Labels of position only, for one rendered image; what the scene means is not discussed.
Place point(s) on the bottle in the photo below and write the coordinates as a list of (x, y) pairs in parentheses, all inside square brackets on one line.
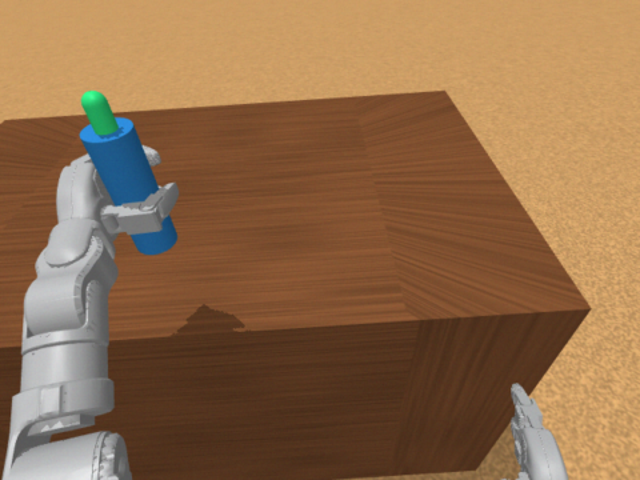
[(117, 154)]

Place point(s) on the left robot hand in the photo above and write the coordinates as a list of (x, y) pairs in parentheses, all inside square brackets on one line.
[(81, 193)]

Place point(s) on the right robot hand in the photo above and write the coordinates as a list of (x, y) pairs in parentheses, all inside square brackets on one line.
[(536, 449)]

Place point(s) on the left robot arm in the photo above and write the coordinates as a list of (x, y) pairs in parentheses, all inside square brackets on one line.
[(64, 377)]

